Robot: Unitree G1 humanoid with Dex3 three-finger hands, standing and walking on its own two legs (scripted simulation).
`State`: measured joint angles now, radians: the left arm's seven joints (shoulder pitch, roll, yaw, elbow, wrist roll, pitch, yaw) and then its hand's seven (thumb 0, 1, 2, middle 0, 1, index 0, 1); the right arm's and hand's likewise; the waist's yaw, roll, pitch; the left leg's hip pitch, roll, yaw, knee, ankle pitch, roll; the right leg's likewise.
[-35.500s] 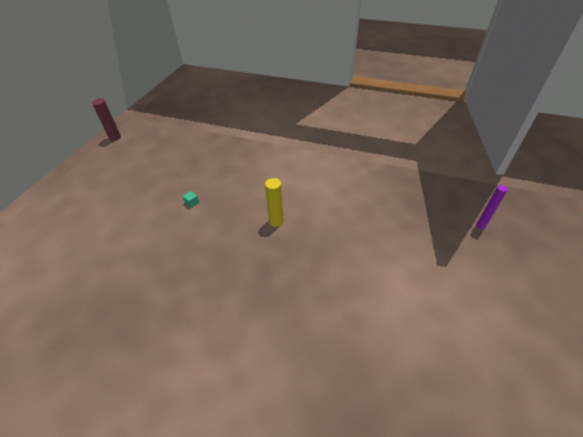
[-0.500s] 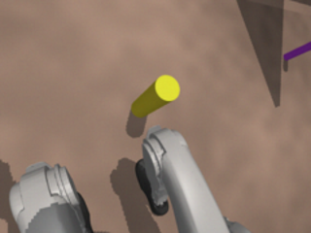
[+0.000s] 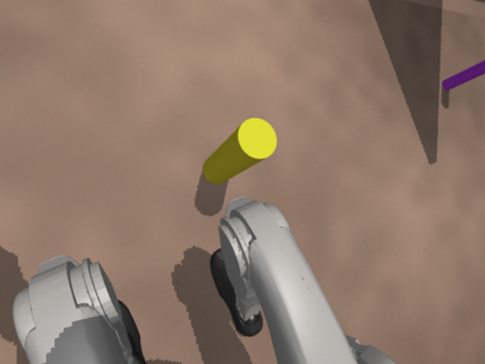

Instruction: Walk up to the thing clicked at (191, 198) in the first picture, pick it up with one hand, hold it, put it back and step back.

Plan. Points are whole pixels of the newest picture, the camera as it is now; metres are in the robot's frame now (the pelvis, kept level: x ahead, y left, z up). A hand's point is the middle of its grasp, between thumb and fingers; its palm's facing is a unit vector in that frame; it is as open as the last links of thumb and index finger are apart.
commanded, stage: rise first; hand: left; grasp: from above
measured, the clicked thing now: out of the picture +0.47 +0.34 -0.31
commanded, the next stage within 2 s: approach in 1.64 s
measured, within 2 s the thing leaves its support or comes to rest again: neither
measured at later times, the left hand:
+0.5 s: hand out of the picture +0.43 +0.37 -0.20, palm faces -0.14 -0.41 -0.90, open 14.1 cm
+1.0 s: hand out of the picture +0.44 +0.36 -0.20, palm faces -0.14 -0.41 -0.90, open 14.1 cm
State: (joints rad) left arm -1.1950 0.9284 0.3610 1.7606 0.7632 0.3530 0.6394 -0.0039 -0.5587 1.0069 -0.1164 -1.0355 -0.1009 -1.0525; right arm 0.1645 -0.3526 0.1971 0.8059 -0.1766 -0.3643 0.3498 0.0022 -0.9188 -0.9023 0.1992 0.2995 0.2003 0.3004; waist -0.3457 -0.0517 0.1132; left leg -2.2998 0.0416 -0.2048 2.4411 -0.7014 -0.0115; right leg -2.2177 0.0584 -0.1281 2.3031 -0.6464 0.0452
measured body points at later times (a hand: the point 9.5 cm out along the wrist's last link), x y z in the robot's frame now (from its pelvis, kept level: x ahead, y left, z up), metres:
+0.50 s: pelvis +0.00 +0.00 +0.00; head +0.27 +0.09 +0.35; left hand +0.44 +0.38 -0.15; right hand +0.02 -0.25 -0.07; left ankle +0.07 +0.13 -0.30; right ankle +0.11 -0.12 -0.30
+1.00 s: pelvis +0.00 +0.00 +0.00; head +0.28 +0.09 +0.34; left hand +0.45 +0.38 -0.15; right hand +0.01 -0.25 -0.06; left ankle +0.07 +0.13 -0.30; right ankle +0.11 -0.12 -0.30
